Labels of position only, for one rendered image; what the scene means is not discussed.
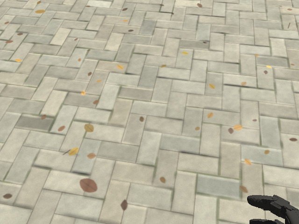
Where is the right robot hand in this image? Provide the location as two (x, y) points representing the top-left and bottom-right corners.
(247, 195), (299, 224)

